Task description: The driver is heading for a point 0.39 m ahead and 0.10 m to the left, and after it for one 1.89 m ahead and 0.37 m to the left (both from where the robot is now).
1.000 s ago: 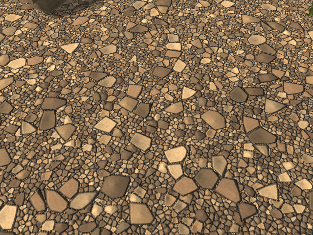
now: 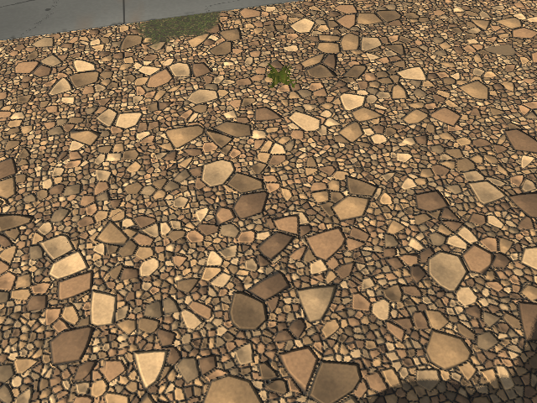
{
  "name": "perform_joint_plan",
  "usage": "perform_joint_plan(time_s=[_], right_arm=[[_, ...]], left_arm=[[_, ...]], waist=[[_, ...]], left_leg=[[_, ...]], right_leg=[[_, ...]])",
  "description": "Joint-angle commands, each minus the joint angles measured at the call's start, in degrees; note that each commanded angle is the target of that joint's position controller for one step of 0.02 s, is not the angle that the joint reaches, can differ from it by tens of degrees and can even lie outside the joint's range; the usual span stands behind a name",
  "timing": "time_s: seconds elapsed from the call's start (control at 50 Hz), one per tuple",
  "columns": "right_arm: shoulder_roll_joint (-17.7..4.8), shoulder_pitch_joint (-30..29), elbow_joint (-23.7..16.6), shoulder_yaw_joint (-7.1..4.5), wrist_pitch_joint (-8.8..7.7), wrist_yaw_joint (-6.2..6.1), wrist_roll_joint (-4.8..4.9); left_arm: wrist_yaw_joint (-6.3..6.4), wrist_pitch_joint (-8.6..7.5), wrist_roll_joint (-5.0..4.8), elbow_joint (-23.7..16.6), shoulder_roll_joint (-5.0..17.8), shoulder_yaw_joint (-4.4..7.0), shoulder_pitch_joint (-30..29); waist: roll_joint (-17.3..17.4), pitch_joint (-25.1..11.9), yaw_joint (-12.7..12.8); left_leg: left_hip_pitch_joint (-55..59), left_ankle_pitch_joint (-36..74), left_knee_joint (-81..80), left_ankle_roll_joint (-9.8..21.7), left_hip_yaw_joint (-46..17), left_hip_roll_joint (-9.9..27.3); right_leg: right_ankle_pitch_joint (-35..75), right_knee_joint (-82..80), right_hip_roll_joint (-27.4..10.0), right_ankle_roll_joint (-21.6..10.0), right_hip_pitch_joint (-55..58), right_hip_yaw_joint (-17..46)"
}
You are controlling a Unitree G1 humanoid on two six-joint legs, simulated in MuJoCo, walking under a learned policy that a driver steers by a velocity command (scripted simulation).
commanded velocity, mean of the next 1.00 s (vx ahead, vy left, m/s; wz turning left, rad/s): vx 0.96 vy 0.00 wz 0.14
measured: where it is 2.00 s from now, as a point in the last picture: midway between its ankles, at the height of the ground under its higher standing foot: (247, 91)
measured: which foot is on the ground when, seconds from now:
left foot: up 0.00-0.18, down 0.20-0.66, up 0.68-1.00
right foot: down 0.00-0.22, up 0.24-0.66, down 0.68-1.00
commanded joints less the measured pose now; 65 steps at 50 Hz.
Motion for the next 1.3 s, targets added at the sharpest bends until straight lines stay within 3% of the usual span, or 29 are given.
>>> perform_joint_plan(time_s=[0.02,0.12,0.16,0.2,0.22,0.24,0.26,0.32,0.38,0.46,0.58,0.62,0.66,0.68,0.7,0.72,0.76,0.78,0.84,0.9,0.96,1.02,1.06,1.08,1.1,1.12,1.14,1.18,1.3], right_arm=[[-4.82,-13.02,-7.77,-1.04,-1.25,0.9,0.75],[-4.59,-10.65,-9.25,-0.83,-1.64,2.15,0.78],[-4.94,-3.84,-8.11,-1.14,-1.27,1.09,0.93],[-8.88,18.8,-2.17,-3.11,-1.56,-0.1,0.48],[-15.99,26.51,-0.81,-5.51,-1.49,-1.03,-0.21],[-18.79,23.31,-1.1,-6.22,-1.23,-0.71,1.04],[-17.51,19.35,-2.14,-6.15,-1.3,-0.35,1.48],[-10.75,17.06,-0.41,-4.41,-2.07,-1.86,1.71],[-9.23,16.26,-1.01,-3.47,-3.35,-2.14,2.23],[-9.86,18.07,-0.85,-3.7,-4.01,-2.39,2.45],[-9.94,22.69,3.68,-2.93,-6.18,-2.72,2.72],[-12.6,22.38,4.45,-3.32,-6.13,-3.64,1.38],[-13.84,18.31,4.34,-3.7,-4.76,-4.64,-1.15],[-12.63,14.59,3.4,-3.33,-4.36,-5.11,-1.63],[-4.43,19.83,0.38,-1.37,-4.76,-4.24,0.79],[-6.37,18.76,-0.42,-0.63,-6.15,-3.61,0.62],[-8.05,6.89,-3.16,0.32,-7.09,-3.38,-0.52],[-7.13,4.02,-4.46,0.73,-6.96,-3.06,-1.23],[-4.83,3.44,-7.41,2.11,-4.5,-2.31,-2.98],[-4.06,-6.01,-12.02,3.58,-4.29,-1.22,-1.71],[-2.7,-10.55,-13.29,4.17,-4.41,-0.82,0.22],[-5.14,-11.01,-13.46,3.2,-4.66,-1.91,0.04],[-8.42,-1.53,-10.83,1.39,-5.21,-3.2,-0.08],[-10.72,8.27,-8.76,0.14,-5.61,-4.18,-0.4],[-15.57,21.65,-7.26,-1.82,-5.66,-5.52,-1.74],[-19.32,19.56,-7.07,-2.71,-5.06,-5.28,-2.58],[-14.95,14.7,-7.29,-2.98,-4.34,-5.05,-1.64],[-6.81,10.79,-6.08,-1.08,-4.5,-4.5,-1.36],[-3.23,12.78,0.52,-0.18,-6.91,-3.26,1.12]], left_arm=[[0.71,-1.44,0.67,-0.65,9.85,2.83,3.25],[1.52,-2.4,1.68,1.54,9.99,2.39,-1.16],[1.66,-2.41,1.9,2.1,11.61,2.38,-2.95],[2.42,-1.16,2.23,1.59,13.26,2.54,-5.43],[2.01,-1.58,0.71,-0.49,9.96,1.18,-3.36],[0.75,-2.85,0.65,-2.9,5.55,0.15,-4.97],[0.76,-3.67,1.26,-4.53,7.79,-0.22,-9.87],[0.93,-4.08,2.6,-5.85,6.69,-1.54,-15.28],[0.35,-0.84,3.83,-5.98,5.85,-2.31,-14.52],[-0.67,-0.46,2.62,-11.01,4.61,-3.5,-28.06],[-0.77,-1.4,1.12,-9.96,4.23,-3.68,-32.55],[-0.21,-1.44,0.87,-8.14,7.13,-2.41,-26.92],[1.17,-0.95,-0.34,-1.58,11.34,-0.32,-5.9],[2.1,-0.41,-0.18,1.83,13.37,0.94,7.05],[2.1,-0.3,1.53,2.71,19.07,2.82,8.59],[0.83,0.32,-0.03,3.01,15.36,2.8,4.45],[0.29,-0.18,-0.44,3.16,10.23,2.38,-1.57],[0.58,-0.31,-0.25,4.45,8.08,1.81,-1.21],[1.08,-1.28,-0.57,6.71,8.09,1.39,-0.68],[1.02,-1.78,-0.49,5.38,10.19,2.34,-2.84],[0.05,-2.24,-1.63,5.56,11.63,3.36,-1.56],[0.36,-1.75,-1.92,6.7,12.5,3.9,1.91],[0.65,-1.46,-1.32,7.11,14.74,4.35,2.01],[0.42,-1.78,-1.25,6.56,14.78,4.4,-0.09],[0.63,-2.52,-1.04,4.61,8.71,2.8,-2.1],[0.95,-2.22,-3.67,1.08,2.48,0.8,3.19],[1.49,-0.99,-1.92,2.14,6.67,0.87,-0.71],[0.28,0.1,-0.27,1.87,7.5,1.39,-9.64],[-2.98,3.4,1.03,-5.87,1.98,-0.54,-19.97]], waist=[[-6.44,7.6,3.34],[-5.95,10.0,0.34],[-7.84,4.04,-2.96],[-6.94,-7.74,-13.89],[3.82,-13.76,-15.19],[18.31,-16.49,-9.78],[10.53,-12.68,-10.16],[-4.31,-0.8,-5.41],[-1.6,2.97,-2.62],[-1.12,8.74,-5.82],[0.66,4.96,-9.87],[4.11,0.15,-6.23],[5.27,-9.2,4.85],[2.79,-13.85,11.37],[-17.8,-18.31,4.95],[-16.98,-19.81,4.05],[-0.66,-6.06,2.4],[1.9,-1.43,0.52],[-1.7,3.84,-4.85],[-2.7,8.1,-4.32],[-4.02,6.41,-1.23],[-4.09,3.65,0.27],[-3.11,-3.97,-4.54],[-3.11,-9.07,-10.01],[3.14,-17.74,-14.89],[20.62,-25.97,-9.03],[12.75,-18.02,-8.81],[1.15,-3.76,-8.68],[4.24,3.67,-2.94]], left_leg=[[-11.01,2.15,-3.13,1.85,-0.6,-0.19],[-6.52,-0.84,-6.37,7.44,2.44,-2.44],[6.02,-6.46,-5.03,10.89,7.94,-7.92],[30.16,-12.32,-6.27,13.78,8.55,-13.59],[48.03,-30.64,-10.78,18.36,-10.99,-3.96],[55.75,-43.29,-25.46,23.66,-45.66,7.45],[55.65,-36.79,-28.76,23.67,-50.82,8.06],[34.85,-18.61,-29.19,17.85,-31.6,2.21],[25.62,-14.58,-31.66,19.42,-26.52,-1.56],[18.82,-3.74,-36.14,17.97,-23.11,-4.79],[35.7,29.84,-36.61,10.91,-13.5,-2.11],[43.86,52.45,-27.76,8.78,-11.03,0.28],[44.2,64.29,-4.48,7.51,-7.23,1.42],[33.2,53.62,15.3,7.36,-5.33,0.0],[6.91,-0.57,44.08,2.83,-2.65,-10.48],[-5.79,-21.28,48.05,3.26,-6.27,-13.5],[-7.73,-13.61,40.42,3.78,-9.17,-5.96],[-5.48,-13.6,35.39,3.64,-8.4,-4.47],[-2.44,-18.05,24.69,1.63,-6.86,-2.23],[4.53,-9.07,6.89,-0.49,-2.57,-1.49],[18.3,8.6,-5.42,-0.48,-0.17,-3.87],[18.99,6.43,-12.18,0.4,-0.85,-5.36],[30.37,-2.35,-14.39,1.75,-0.17,-7.77],[43.29,-5.78,-12.77,2.92,-3.22,-3.73],[56.3,-26.92,-13.58,4.89,-16.91,10.34],[65.09,-39.12,-24.91,11.08,-48.41,25.33],[58.1,-46.29,-27.51,12.02,-48.76,22.25],[43.78,-24.94,-27.35,9.74,-27.66,15.9],[33.37,5.77,-32.44,5.59,-1.66,10.84]], right_leg=[[-4.79,-10.49,-17.95,-6.43,4.95,7.23],[13.97,-10.23,-18.77,-3.28,7.28,-4.0],[51.88,0.58,-18.04,-1.72,7.61,-9.13],[67.49,31.88,-15.82,-0.03,0.51,-12.89],[49.18,54.63,-11.03,2.13,-19.24,-12.78],[-5.5,71.82,1.36,4.47,-38.0,-5.82],[-4.69,76.22,-0.96,3.06,-46.34,2.15],[-0.07,61.12,-9.46,2.98,-40.38,2.23],[-2.55,54.26,-10.84,5.56,-38.6,0.59],[10.67,35.67,-9.67,8.22,-38.21,-3.79],[26.55,15.66,-5.47,1.48,-28.73,-9.42],[18.15,15.63,-1.41,-0.63,-23.66,-10.68],[10.33,16.23,0.72,-2.98,-7.1,-10.8],[2.43,20.02,-4.69,-5.6,7.56,-5.04],[-7.83,19.11,-19.89,-16.31,25.48,26.83],[-12.29,5.32,-22.76,-20.09,27.48,50.62],[-7.32,3.02,-19.38,-16.95,11.22,36.86],[-3.11,1.79,-16.49,-14.9,3.0,31.63],[2.16,-1.34,-11.12,-13.79,-10.0,24.95],[4.68,-6.98,-7.96,-12.83,-23.21,20.08],[15.65,-8.4,-6.49,-8.67,-26.29,17.68],[27.56,-0.65,-7.48,-5.94,-13.49,18.58],[41.69,16.12,-6.13,-3.5,-9.22,16.81],[36.92,29.72,-4.01,-2.27,-16.01,15.87],[15.34,48.59,-1.2,-2.31,-24.39,11.29],[-13.55,65.07,2.76,-0.67,-39.02,4.7],[-7.67,68.43,-3.2,-1.54,-46.61,2.57],[-1.67,63.24,-7.39,-1.07,-46.34,1.11],[4.12,56.71,-11.25,-0.58,-47.88,-1.42]])
Keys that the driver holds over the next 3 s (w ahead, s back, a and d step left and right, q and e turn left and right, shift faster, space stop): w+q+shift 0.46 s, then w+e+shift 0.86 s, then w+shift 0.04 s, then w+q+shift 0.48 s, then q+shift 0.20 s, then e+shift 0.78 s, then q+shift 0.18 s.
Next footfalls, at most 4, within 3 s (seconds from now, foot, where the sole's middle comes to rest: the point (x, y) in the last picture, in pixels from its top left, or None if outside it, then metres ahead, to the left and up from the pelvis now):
0.20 left None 0.35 0.16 -0.78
0.68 right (238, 291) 0.82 0.20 -0.78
1.10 left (156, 202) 1.16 0.50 -0.78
1.50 right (249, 128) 1.54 0.22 -0.78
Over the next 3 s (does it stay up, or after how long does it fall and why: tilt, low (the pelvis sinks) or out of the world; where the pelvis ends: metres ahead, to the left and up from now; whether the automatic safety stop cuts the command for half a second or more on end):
stays up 2.18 0.36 0.00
